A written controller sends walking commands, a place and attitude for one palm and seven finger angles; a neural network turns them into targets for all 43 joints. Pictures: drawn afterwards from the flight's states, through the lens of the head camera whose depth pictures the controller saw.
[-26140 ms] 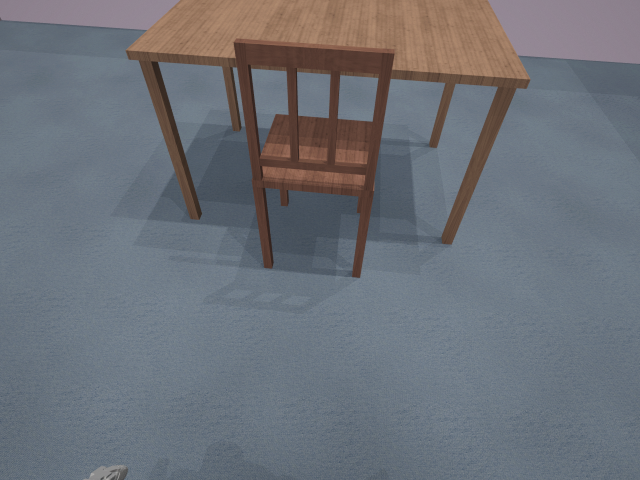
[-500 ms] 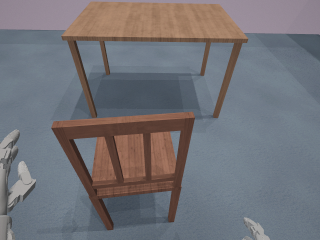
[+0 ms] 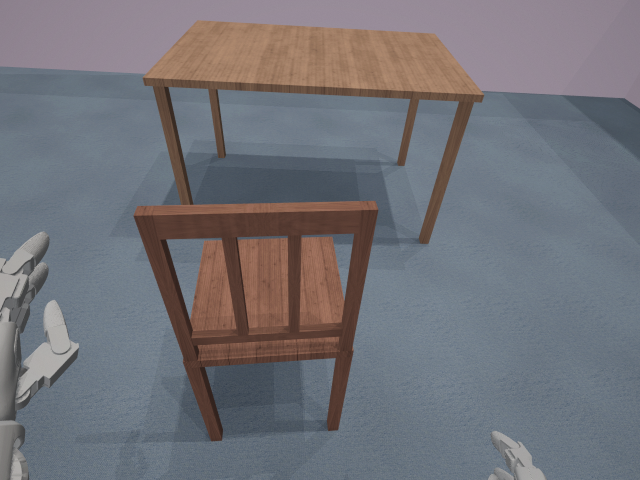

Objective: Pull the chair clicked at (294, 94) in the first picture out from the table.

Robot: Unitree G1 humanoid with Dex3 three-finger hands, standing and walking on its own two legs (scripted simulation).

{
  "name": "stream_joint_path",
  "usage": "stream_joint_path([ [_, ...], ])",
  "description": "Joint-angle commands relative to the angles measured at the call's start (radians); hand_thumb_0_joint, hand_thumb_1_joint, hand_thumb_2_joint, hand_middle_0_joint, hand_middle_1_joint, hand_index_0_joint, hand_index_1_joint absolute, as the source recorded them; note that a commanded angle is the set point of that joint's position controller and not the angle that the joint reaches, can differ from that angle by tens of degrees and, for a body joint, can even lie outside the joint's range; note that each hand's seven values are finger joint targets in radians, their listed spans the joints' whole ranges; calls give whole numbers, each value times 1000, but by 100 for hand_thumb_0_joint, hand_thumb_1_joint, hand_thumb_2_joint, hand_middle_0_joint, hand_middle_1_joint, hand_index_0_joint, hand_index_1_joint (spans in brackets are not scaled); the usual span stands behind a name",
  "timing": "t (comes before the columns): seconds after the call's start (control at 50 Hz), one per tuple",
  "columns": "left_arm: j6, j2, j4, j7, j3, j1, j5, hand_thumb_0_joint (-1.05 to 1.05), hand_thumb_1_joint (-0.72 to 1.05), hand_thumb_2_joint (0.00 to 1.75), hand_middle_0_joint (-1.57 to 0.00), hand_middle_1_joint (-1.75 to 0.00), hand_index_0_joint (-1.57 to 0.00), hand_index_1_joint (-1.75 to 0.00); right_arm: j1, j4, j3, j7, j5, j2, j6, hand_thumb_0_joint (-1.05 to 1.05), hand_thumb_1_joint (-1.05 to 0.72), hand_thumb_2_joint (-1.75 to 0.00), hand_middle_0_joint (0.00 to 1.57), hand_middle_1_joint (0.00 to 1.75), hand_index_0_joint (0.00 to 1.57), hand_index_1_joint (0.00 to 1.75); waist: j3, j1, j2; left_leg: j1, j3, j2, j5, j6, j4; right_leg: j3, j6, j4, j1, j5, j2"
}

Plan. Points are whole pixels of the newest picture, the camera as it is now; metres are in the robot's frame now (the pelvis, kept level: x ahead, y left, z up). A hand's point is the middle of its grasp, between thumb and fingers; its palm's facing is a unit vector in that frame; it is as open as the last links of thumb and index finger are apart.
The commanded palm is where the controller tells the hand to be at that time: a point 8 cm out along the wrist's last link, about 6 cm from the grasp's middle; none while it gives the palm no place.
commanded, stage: stop stepping back and stand still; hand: left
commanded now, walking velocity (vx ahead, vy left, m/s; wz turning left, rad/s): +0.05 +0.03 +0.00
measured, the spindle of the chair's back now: (236, 288) +0.48 +0.19 -0.09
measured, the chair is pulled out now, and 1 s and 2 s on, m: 0.68 0.68 0.68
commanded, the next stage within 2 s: let the arm hang, fingers relaxed in 0.50 s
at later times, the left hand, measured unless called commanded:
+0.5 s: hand (49, 353) +0.18 +0.28 +0.15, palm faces +0.47 -0.79 -0.40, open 7.4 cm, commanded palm +0.12 +0.31 +0.18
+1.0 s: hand out of the picture +0.01 +0.20 -0.18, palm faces +0.07 -0.98 -0.18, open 6.8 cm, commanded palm none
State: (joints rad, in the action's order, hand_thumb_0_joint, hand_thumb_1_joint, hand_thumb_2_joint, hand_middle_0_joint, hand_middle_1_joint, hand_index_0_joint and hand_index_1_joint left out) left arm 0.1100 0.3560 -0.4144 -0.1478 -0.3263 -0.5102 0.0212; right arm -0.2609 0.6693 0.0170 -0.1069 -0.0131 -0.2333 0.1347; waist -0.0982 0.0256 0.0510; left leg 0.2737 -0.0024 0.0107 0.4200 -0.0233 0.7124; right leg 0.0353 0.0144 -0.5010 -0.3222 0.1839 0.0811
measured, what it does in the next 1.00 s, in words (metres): steps on the spot: left foot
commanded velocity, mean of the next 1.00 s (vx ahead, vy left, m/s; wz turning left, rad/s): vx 0.03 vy -0.02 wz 0.00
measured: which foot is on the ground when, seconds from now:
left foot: up 0.00-0.02, down 0.04-1.00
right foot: down 0.00-1.00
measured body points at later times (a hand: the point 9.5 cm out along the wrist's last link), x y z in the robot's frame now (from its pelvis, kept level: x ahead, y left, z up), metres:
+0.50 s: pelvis -0.02 +0.01 +0.00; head -0.03 +0.02 +0.45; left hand +0.15 +0.31 +0.17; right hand +0.12 -0.22 -0.10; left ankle -0.04 +0.14 -0.74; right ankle +0.05 -0.13 -0.74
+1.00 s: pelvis -0.02 +0.01 +0.00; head +0.00 +0.04 +0.44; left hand +0.01 +0.25 -0.16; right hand +0.02 -0.22 -0.14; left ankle -0.04 +0.15 -0.74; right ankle +0.05 -0.13 -0.74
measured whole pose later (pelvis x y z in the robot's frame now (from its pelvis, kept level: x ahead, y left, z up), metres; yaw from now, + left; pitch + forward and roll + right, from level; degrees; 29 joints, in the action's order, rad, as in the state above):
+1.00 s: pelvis -0.02 +0.01 +0.00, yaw +2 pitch -1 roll -1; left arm -0.05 0.21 0.88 -0.02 -0.02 -0.31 -0.02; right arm -0.32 0.93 0.01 0.00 0.02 -0.17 -0.01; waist 0.05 0.02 0.05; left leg 0.20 -0.05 0.02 0.33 0.02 0.56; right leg 0.05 0.03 -0.49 -0.31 0.16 0.06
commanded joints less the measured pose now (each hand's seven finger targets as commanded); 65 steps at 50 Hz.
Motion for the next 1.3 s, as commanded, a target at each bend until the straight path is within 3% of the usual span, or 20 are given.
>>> stream_joint_path([
  [0.0,133,284,-354,-46,-198,154,-16,0,90,90,-20,-30,-20,-30,90,-169,-43,-14,13,-87,96,0,-90,-90,20,30,20,30,100,-8,-267,20,-80,61,-79,-38,-455,-129,-44,82,94,148,53],
  [0.04,130,283,-360,-40,-227,6,-19,0,90,90,-20,-30,-20,-30,89,-204,-67,7,-13,-102,93,0,-90,-90,20,30,20,30,-47,-4,-272,-50,-124,139,-392,-40,-372,-37,-18,-58,160,-39,2],
  [0.06,124,252,-289,-33,-232,-100,-3,0,90,90,-20,-30,-20,-30,106,-193,-56,15,-15,-79,84,0,-90,-90,20,30,20,30,-81,-7,-290,-10,-120,135,-290,-33,-397,-14,-7,-47,184,57,5],
  [0.1,133,252,-310,-30,-243,-65,-11,0,90,90,-20,-30,-20,-30,136,-200,-51,20,-11,-76,82,0,-90,-90,20,30,20,30,27,-11,-301,181,-134,135,-135,-43,-440,-6,-7,-54,244,48,3],
  [0.18,142,221,-233,-21,-211,-38,6,0,90,90,-20,-30,-20,-30,96,-173,-61,16,-14,-99,87,0,-90,-90,20,30,20,30,82,-22,-62,160,-97,104,-30,-33,-376,-40,-14,42,188,75,-2],
  [0.26,132,204,-184,-25,-182,68,-8,0,90,90,-20,-30,-20,-30,87,-155,-50,6,-14,-101,88,0,-90,-90,20,30,20,30,174,-29,-118,224,-94,102,224,-47,-411,-66,-19,56,109,246,-21],
  [0.32,122,201,-178,-27,-159,133,-13,0,90,90,-20,-30,-20,-30,88,-143,-45,8,-7,-94,92,0,-90,-90,20,30,20,30,169,-27,-21,131,-65,65,84,-37,-316,-116,-26,144,48,213,2],
  [0.42,125,226,-270,-30,-173,146,-19,0,90,90,-20,-30,-20,-30,103,-135,-43,9,6,-84,95,0,-90,-90,20,30,20,30,93,-20,-39,40,-43,47,-1,-28,-306,-135,-30,183,75,199,27],
  [0.56,143,237,-297,-30,-225,-23,-7,0,90,90,-20,-30,-20,-30,111,-160,-53,14,-3,-74,83,0,-90,-90,20,30,20,30,14,-16,-143,30,-60,75,-217,-12,-358,-84,-28,87,233,-125,18],
  [0.58,-38,37,513,122,229,92,-84,0,90,90,-20,-30,-20,-30,127,67,-111,109,23,-226,53,0,-90,-90,20,30,20,30,91,-78,-125,101,-90,57,-513,-11,-158,-35,-36,-93,70,-399,64],
  [0.6,-100,-28,549,145,215,60,-58,0,90,90,-20,-30,-20,-30,60,57,-92,110,14,-115,-12,0,-90,-90,20,30,20,30,-12,-44,-70,24,-75,44,-574,23,-156,-55,-43,-49,83,-357,66],
  [0.62,-117,-42,544,150,231,54,-55,0,90,90,-20,-30,-20,-30,40,35,-80,109,12,-100,-33,0,-90,-90,20,30,20,30,-12,-52,-66,-19,-70,46,-574,31,-150,-47,-45,-41,46,-300,69],
  [0.64,-117,-54,571,146,240,100,-55,0,90,90,-20,-30,-20,-30,14,36,-74,110,19,-82,-48,0,-90,-90,20,30,20,30,-26,-51,28,-4,-97,60,-542,19,-151,-10,-46,-47,54,-250,61],
  [0.72,-122,-18,776,143,258,212,-55,0,90,90,-20,-30,-20,-30,9,40,-62,111,36,-120,-88,0,-90,-90,20,30,20,30,4,-37,173,55,-144,51,-461,-14,-204,-41,-52,-51,145,-239,43],
  [0.82,-136,-9,1034,134,286,224,-45,0,90,90,-20,-30,-20,-30,33,109,-39,102,36,-114,-102,0,-90,-90,20,30,20,30,98,-8,-155,47,-120,53,-389,-11,-300,-65,-44,0,141,-66,6],
  [0.92,-125,-49,1209,129,282,165,-44,0,90,90,-20,-30,-20,-30,-57,179,-36,94,35,-50,-116,0,-90,-90,20,30,20,30,128,-17,-259,72,-94,42,-58,-12,-337,-75,-54,88,126,86,5],
  [0.96,-126,-41,1254,129,294,174,-41,0,90,90,-20,-30,-20,-30,-86,201,-40,92,33,-46,-125,0,-90,-90,20,30,20,30,143,-20,-243,91,-99,50,-2,-17,-355,-61,-51,101,125,103,-1],
  [1.04,-122,-46,1323,133,302,179,-34,0,90,90,-20,-30,-20,-30,-167,244,-42,86,27,-30,-126,0,-90,-90,20,30,20,30,156,-29,-43,59,-95,52,-50,-26,-337,-67,-58,138,100,119,11],
  [1.1,-123,-54,1362,132,306,179,-30,0,90,90,-20,-30,-20,-30,-208,278,-38,83,26,-27,-121,0,-90,-90,20,30,20,30,171,-33,-1,53,-95,56,-105,-28,-331,-68,-56,131,90,106,19],
  [1.28,-120,-73,1426,122,312,156,-23,0,90,90,-20,-30,-20,-30,-248,344,-25,74,22,1,-111,0,-90,-90,20,30,20,30,163,-25,-56,39,-84,59,-225,-25,-339,-57,-62,90,132,-12,23],
])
